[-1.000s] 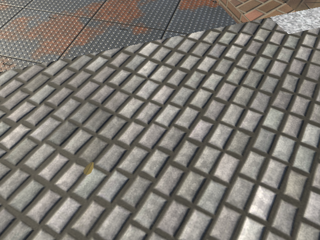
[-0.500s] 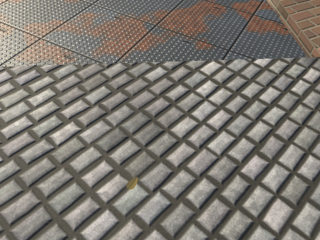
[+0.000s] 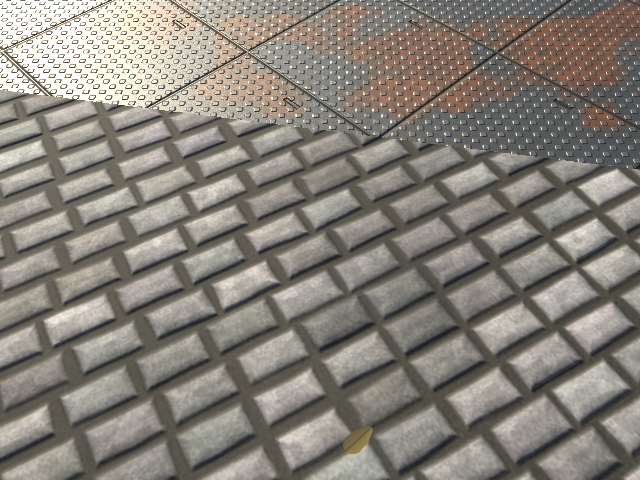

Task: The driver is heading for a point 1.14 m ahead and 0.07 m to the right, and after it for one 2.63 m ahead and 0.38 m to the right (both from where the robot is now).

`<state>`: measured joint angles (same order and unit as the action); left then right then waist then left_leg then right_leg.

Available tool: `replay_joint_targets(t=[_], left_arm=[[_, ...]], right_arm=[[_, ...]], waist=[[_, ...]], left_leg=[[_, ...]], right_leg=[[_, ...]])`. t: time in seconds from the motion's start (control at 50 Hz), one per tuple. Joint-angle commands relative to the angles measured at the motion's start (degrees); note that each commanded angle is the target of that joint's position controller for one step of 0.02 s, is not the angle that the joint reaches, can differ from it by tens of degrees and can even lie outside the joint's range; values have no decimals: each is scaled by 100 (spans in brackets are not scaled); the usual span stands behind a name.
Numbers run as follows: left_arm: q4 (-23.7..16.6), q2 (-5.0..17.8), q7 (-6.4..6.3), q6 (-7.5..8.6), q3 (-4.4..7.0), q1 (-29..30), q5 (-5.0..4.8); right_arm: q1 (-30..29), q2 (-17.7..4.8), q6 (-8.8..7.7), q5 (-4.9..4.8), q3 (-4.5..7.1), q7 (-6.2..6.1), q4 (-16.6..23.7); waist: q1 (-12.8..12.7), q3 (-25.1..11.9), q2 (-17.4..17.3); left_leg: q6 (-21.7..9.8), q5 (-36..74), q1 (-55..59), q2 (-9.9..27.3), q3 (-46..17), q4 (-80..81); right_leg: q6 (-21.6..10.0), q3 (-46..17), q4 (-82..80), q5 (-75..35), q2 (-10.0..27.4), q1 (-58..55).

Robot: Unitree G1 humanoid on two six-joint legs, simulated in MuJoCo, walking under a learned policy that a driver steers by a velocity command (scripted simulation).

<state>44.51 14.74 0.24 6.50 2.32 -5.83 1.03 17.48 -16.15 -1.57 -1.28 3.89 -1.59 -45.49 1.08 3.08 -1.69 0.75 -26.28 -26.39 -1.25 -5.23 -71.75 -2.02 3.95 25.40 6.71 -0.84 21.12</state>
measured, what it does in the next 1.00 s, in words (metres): walks ahead: left foot, then right foot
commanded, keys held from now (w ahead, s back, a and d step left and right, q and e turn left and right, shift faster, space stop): no key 0.40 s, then w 0.60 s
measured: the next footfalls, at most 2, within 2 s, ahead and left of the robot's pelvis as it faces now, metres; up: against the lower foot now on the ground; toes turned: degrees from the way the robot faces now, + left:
left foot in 0.28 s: +0.18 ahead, +0.14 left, +0.00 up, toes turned +4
right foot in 0.66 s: +0.17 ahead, -0.08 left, +0.00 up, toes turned +2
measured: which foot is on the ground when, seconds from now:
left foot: up 0.00-0.26, down 0.28-0.66, up 0.68-1.00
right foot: down 0.00-0.30, up 0.32-0.64, down 0.66-1.00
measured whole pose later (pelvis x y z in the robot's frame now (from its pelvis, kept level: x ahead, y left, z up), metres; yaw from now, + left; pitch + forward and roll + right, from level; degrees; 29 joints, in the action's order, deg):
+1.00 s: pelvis +0.24 +0.03 +0.01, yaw +4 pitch +3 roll +1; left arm 56.1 13.0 0.0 4.4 1.3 -24.9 -0.3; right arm 5.2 -14.5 -4.1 -1.2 3.7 1.5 -41.4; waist -5.5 0.1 -2.3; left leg -0.6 1.6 -37.9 4.5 0.0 -37.8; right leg -1.4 2.2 11.1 16.8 -0.1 -3.2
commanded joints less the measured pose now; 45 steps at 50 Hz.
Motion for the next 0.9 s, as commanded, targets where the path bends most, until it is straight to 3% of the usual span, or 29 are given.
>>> replay_joint_targets(t=[0.02, 0.08, 0.14, 0.22, 0.26, 0.28, 0.3, 0.32, 0.34, 0.36, 0.4, 0.44, 0.48, 0.52, 0.56, 0.62, 0.64, 0.66, 0.68, 0.7, 0.72, 0.74, 0.78, 0.8, 0.86, 0.9], left_arm=[[-93, 558, 20, 44, 126, -178, 44], [31, 862, -29, 8, 228, -149, -18], [58, 957, -59, -117, 240, 0, -115], [254, 1086, -20, -249, 248, -251, -207], [303, 1038, -26, -309, 216, -226, -286], [394, 823, -26, -320, 144, -475, -264], [362, 481, -8, -296, 16, -674, -77], [338, 151, 24, -287, -116, -1055, 38], [275, 471, -13, -360, -48, -612, -34], [245, 700, -34, -434, 25, -442, -132], [420, 750, -122, -596, 92, -584, -91], [559, 654, -115, -642, 89, -777, -98], [501, 641, -101, -581, 100, -511, -164], [430, 602, -87, -468, 97, -253, -198], [463, 538, -46, -345, 84, -237, -190], [709, 448, 29, -234, 85, -683, -183], [850, 448, 33, -231, 100, -957, -160], [1007, 505, 21, -232, 122, -1403, -154], [1136, 819, -24, -223, 174, -2042, -128], [1097, 1530, 13, -214, 348, -2039, -90], [925, 1249, -8, -128, 283, -1695, -22], [818, 970, -25, -64, 214, -1391, -71], [710, 841, 12, -32, 170, -1180, -162], [720, 729, 12, -38, 126, -1237, -140], [841, 657, -8, -91, 89, -1574, -102], [871, 714, -33, -124, 84, -1719, -109]], right_arm=[[501, -100, 98, -11, 68, -18, 416], [159, -20, 118, 67, -4, -8, 696], [-159, -110, 118, 83, -33, 78, 808], [-685, -293, 146, 111, 0, 145, 1049], [-590, -320, 117, 133, 39, 164, 1035], [-500, -476, 105, 165, 96, 137, 1013], [-352, -870, 111, 239, 177, 68, 1093], [-591, -947, 156, 319, 124, 16, 1246], [-388, -534, 121, 330, 35, 50, 1149], [-476, -456, 62, 323, 0, 85, 1076], [-929, -484, -10, 241, 3, 113, 1076], [-856, -610, -1, 188, 70, 103, 924], [-649, -750, 13, 119, 143, 80, 788], [-571, -661, -56, 100, 137, 43, 695], [-564, -669, -116, 72, 162, 39, 628], [-745, -696, -91, -21, 188, 55, 567], [-777, -601, -77, -22, 166, 60, 554], [-933, -382, -85, 8, 104, 69, 602], [-1204, 76, -119, 56, -25, 101, 748], [-1359, -35, -229, -40, 15, 106, 1026], [-1387, -452, -325, -101, 112, 106, 971], [-1150, -561, -357, -95, 155, 142, 871], [-1002, -536, -366, 59, 173, 151, 727], [-1053, -449, -364, 93, 166, 160, 708], [-1207, -160, -339, 88, 90, 193, 721], [-1532, -23, -341, 57, 25, 225, 819]], waist=[[78, -637, 686], [93, -813, 614], [34, -994, 645], [-135, -852, 732], [-16, -813, 728], [-23, -837, 578], [-123, -1219, -180], [-409, -1350, -1191], [-10, -1386, -1015], [-44, -1166, -835], [-223, -995, -588], [-246, -996, -569], [-67, -723, -758], [0, -499, -765], [-16, -527, -660], [-335, -580, -506], [-465, -597, -416], [-647, -609, -240], [-835, -614, 738], [-784, -23, 1823], [-696, 309, 1255], [-458, 301, 1071], [-346, 152, 805], [-349, 86, 713], [-427, -12, 733], [-537, 56, 730]], left_leg=[[93, 274, -441, 483, 58, 377], [102, 804, -365, 522, 95, 1435], [57, 1604, 211, 466, 290, 2426], [-79, 1595, 440, 335, 422, 3397], [-282, 2067, 1011, 160, 622, 4375], [-428, 2607, 1485, 225, 476, 4853], [-707, 4347, 2304, 1189, -549, 4855], [-1549, 5045, 2723, 2107, -1543, 4839], [-1884, 4249, 2408, 2144, -1780, 5118], [-1753, 3827, 2209, 1926, -1571, 5213], [-1446, 3616, 1719, 1648, -1106, 5261], [-1369, 1977, 1312, 1400, -890, 5593], [-1383, 198, 1275, 1366, -1090, 5980], [-1388, -141, 1369, 1440, -1257, 6141], [-1382, -32, 1431, 1456, -1222, 6128], [-1237, -131, 935, 1278, -932, 5937], [-1105, -265, 638, 1104, -788, 5722], [-897, -296, 142, 866, -564, 5195], [-499, -208, -840, 310, 104, 3522], [-358, -439, -2274, -138, 613, 2499], [-394, -133, -2598, 279, 78, 1734], [-431, 455, -2814, 408, -44, 1508], [-373, 1188, -2730, 622, 60, 1500], [-317, 1534, -2520, 667, 143, 1585], [-143, 2293, -2105, 622, 464, 2007], [-101, 2689, -1740, 560, 596, 2637]], right_leg=[[-1205, -1030, -1033, -3097, 1550, -844], [-1390, -743, -1149, -3520, 1700, -913], [-1263, -339, -1150, -3043, 1557, -851], [-1070, -447, -826, -2050, 1627, -1138], [-798, -448, -367, -1320, 1472, -1056], [-509, -372, -16, -835, 1214, -894], [-74, 22, 867, 290, 784, -420], [303, 122, 1607, 2410, 297, 450], [437, -352, 2177, 2967, 372, 665], [458, -501, 2545, 2874, 443, 758], [538, -628, 2654, 2477, 542, 562], [554, -373, 2597, 2005, 417, 232], [408, -219, 2488, 1881, 319, 466], [200, -277, 2035, 1835, 357, 602], [31, -245, 1492, 1756, 334, 353], [-192, 14, 338, 889, 145, -770], [-256, 44, 90, 801, 65, -1265], [-360, -274, -92, 1010, 290, -1838], [-667, -1756, -853, 1922, 1369, -2512], [-1343, -3638, -1735, 3212, 2405, -2496], [-1462, -3885, -1857, 3450, 2484, -2267], [-1255, -3446, -1786, 3098, 2234, -2385], [-964, -2627, -1825, 1995, 1891, -2454], [-874, -2197, -1856, 1312, 1707, -2359], [-792, -1271, -1821, -323, 1320, -2172], [-739, -926, -1828, -723, 1177, -1955]])
Keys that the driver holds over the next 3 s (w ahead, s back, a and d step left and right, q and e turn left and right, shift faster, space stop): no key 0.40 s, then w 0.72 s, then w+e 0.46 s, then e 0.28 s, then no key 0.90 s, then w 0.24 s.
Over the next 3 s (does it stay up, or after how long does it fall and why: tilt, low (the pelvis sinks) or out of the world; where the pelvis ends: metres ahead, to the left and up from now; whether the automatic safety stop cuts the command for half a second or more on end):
stays up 0.85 0.04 0.01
